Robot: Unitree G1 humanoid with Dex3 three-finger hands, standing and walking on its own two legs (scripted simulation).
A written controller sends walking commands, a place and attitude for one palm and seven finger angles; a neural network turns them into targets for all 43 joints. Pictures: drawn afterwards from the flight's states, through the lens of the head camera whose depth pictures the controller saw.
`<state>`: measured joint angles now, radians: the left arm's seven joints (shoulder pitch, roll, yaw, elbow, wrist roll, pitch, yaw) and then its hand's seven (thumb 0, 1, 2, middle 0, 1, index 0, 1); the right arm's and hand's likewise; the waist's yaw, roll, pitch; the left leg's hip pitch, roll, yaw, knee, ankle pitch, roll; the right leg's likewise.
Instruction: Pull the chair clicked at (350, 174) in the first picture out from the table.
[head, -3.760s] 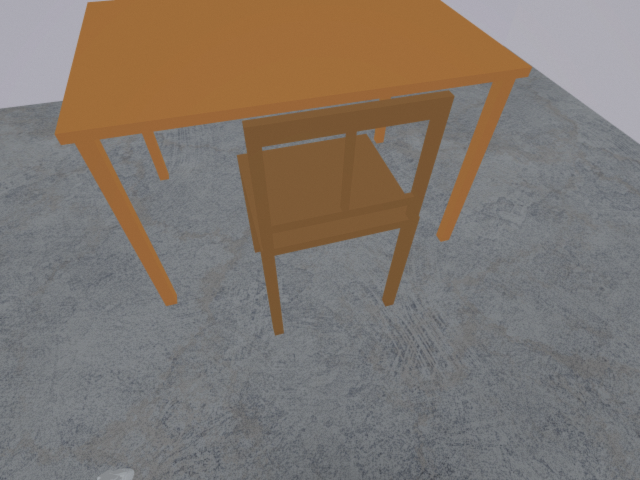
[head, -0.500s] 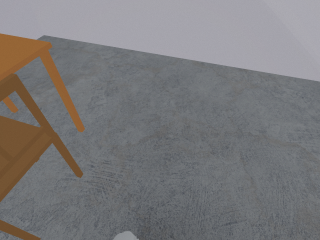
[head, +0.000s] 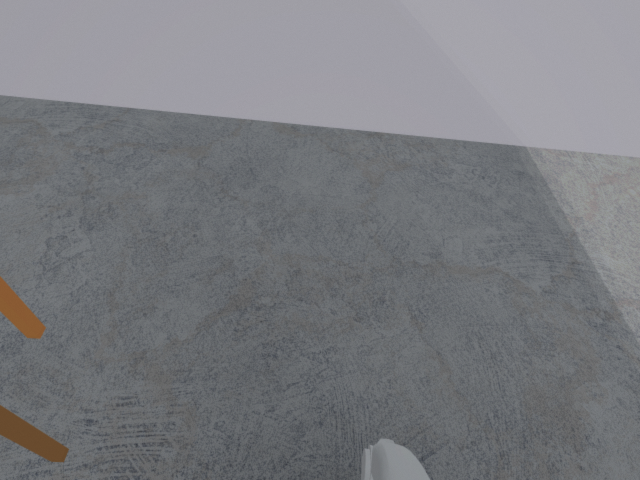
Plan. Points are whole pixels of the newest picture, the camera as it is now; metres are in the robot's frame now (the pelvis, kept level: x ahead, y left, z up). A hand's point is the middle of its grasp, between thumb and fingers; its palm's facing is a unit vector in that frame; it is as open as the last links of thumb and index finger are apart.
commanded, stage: walk to a spot facing it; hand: left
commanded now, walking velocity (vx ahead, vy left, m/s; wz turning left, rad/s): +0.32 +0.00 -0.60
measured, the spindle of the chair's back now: out of the picture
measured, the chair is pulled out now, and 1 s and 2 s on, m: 0.00 0.00 0.00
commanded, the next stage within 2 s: turn to face it in 0.62 s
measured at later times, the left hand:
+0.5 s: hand (247, 362) +0.33 +0.13 -0.17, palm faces -0.25 -0.94 -0.24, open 7.2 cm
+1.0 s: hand (241, 299) +0.46 +0.17 -0.19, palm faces -0.30 -0.94 -0.16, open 7.4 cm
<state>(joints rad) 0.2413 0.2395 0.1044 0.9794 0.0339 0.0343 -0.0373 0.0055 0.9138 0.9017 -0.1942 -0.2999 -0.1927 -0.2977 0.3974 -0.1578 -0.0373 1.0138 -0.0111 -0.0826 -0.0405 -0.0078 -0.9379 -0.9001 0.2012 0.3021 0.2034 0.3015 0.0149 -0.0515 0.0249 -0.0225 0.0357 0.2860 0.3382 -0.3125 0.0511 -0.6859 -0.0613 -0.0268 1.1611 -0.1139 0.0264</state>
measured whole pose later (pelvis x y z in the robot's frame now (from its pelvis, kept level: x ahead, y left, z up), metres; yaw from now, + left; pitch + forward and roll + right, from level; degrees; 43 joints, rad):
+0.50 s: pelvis +0.20 -0.04 -0.01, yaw -16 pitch +0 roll +0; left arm 0.22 0.20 0.07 0.98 0.01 -0.04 0.00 -0.01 0.93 0.90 -0.20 -0.30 -0.20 -0.30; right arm 0.24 -0.15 -0.06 0.95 -0.03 -0.02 -0.01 0.01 -0.92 -0.90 0.20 0.30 0.20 0.30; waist -0.04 0.01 0.06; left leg -0.60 0.20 0.02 1.17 -0.28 -0.07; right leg -0.25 0.11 -0.06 0.48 -0.24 -0.13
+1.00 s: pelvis +0.38 +0.01 +0.00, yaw -23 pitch -1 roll -3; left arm 0.27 0.20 0.05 1.04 0.01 0.01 0.03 0.01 0.91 0.90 -0.20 -0.30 -0.20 -0.30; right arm 0.17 -0.13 0.00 0.96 -0.01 -0.03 -0.03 -0.01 -0.92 -0.90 0.20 0.30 0.20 0.30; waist 0.03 -0.04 0.06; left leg -0.24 0.00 0.07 0.47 -0.20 0.08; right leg -0.39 -0.03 0.01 1.02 -0.43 0.07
